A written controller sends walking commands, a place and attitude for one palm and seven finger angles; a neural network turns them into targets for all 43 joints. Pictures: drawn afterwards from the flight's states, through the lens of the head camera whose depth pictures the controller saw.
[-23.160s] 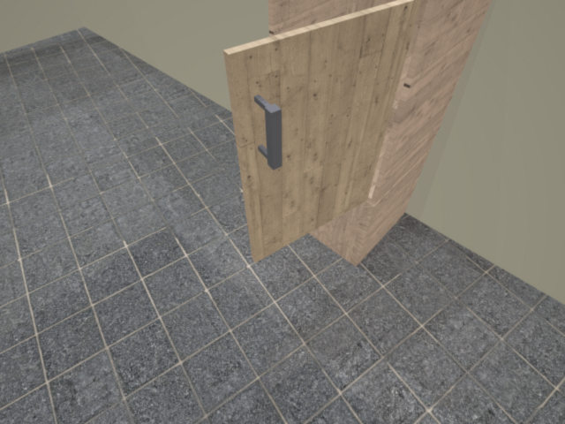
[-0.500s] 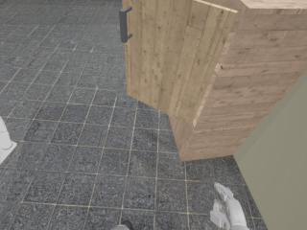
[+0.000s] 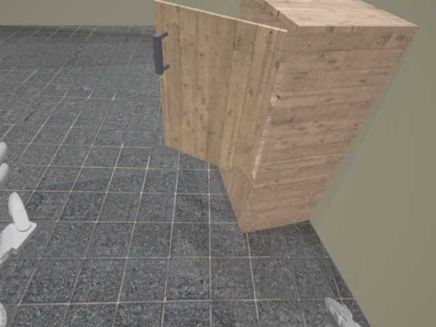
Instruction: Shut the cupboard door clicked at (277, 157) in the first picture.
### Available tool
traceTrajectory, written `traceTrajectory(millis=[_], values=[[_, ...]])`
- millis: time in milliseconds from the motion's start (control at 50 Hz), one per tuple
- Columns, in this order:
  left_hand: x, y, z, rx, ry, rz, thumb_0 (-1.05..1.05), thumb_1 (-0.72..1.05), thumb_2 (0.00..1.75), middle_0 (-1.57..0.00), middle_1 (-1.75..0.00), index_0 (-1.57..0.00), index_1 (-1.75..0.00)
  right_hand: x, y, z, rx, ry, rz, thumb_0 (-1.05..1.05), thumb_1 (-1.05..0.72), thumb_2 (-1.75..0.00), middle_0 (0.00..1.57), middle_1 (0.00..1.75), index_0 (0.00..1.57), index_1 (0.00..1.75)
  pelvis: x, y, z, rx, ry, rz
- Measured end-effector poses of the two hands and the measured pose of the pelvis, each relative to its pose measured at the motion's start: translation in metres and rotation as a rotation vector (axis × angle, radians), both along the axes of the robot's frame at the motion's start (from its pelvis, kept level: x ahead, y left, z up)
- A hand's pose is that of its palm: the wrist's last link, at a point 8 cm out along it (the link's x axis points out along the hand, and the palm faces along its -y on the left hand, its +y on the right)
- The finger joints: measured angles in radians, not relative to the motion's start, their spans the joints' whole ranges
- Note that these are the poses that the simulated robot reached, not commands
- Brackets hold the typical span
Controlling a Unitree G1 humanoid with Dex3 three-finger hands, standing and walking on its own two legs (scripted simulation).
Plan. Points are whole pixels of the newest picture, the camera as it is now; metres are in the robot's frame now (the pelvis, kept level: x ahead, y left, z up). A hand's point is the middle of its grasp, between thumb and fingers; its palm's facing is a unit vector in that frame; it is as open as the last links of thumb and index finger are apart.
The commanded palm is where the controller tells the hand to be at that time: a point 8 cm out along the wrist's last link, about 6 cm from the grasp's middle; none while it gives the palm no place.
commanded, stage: stop stepping back and stand still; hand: left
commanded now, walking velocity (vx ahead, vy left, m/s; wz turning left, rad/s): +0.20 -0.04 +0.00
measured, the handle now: (162, 53) +0.91 +0.22 +0.10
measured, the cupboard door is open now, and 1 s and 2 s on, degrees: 50 50 50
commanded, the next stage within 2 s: let the arm hang, fingers relaxed in 0.72 s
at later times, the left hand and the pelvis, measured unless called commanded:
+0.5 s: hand (10, 215) +0.22 +0.30 +0.16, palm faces +0.46 -0.78 -0.43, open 7.4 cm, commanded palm +0.15 +0.33 +0.18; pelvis +0.02 +0.03 -0.01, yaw +1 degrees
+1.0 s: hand out of the picture +0.13 +0.28 -0.09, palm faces +0.05 -0.93 -0.37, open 7.4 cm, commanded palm none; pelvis -0.03 +0.05 -0.01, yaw +2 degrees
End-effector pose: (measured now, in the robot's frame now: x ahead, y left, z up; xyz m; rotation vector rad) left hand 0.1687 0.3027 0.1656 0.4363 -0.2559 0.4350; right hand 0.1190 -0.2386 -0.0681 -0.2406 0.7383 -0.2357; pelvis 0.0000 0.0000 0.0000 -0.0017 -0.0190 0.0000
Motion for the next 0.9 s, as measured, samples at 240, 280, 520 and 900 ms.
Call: traceTrajectory(millis=[240,280,520,900], values=[[-0.038,0.013,0.037,0.153,-0.029,0.068,0.01,0.88,0.90,-0.22,-0.30,-0.22,-0.30,0.004,0.006,-0.012,0.047,0.062,0.063,0.02,-0.90,-0.90,0.21,0.30,0.20,0.30,0.000,0.001,0.006,0.020,0.027,0.013],[-0.033,0.025,0.026,0.103,-0.020,0.119,0.01,0.89,0.90,-0.21,-0.30,-0.21,-0.30,0.010,0.005,-0.015,0.022,0.070,0.068,0.02,-0.90,-0.90,0.21,0.30,0.20,0.30,0.004,0.007,0.004,0.018,0.024,0.029],[0.015,0.030,0.015,0.118,-0.011,-0.012,0.02,0.89,0.90,-0.21,-0.30,-0.21,-0.30,0.070,0.049,-0.002,0.035,-0.051,0.103,0.02,-0.91,-0.90,0.21,0.30,0.20,0.30,0.023,0.030,-0.007,0.005,0.020,0.022],[-0.005,0.050,-0.076,-0.033,0.410,-0.001,0.00,0.90,0.90,-0.20,-0.30,-0.20,-0.30,0.037,0.038,-0.020,0.045,0.049,0.141,0.01,-0.91,-0.90,0.21,0.30,0.20,0.30,-0.007,0.045,-0.007,-0.011,0.027,0.033]])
